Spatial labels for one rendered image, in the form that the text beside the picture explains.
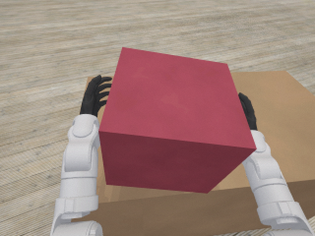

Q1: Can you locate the robot right hand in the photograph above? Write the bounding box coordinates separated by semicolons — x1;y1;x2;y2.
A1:
238;92;258;131

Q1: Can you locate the left robot forearm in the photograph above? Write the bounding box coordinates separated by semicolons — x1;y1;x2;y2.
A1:
49;114;100;236

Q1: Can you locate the pedestal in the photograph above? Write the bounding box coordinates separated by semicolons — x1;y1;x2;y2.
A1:
71;71;315;236

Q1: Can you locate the right robot forearm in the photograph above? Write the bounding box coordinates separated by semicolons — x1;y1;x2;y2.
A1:
242;130;315;236

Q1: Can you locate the carton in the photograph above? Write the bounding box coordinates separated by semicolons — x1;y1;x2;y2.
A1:
98;47;257;194

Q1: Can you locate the robot left hand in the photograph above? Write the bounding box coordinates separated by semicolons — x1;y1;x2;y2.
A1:
80;75;112;118

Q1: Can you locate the left robot upper arm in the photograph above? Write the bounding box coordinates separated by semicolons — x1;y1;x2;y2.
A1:
52;220;103;236

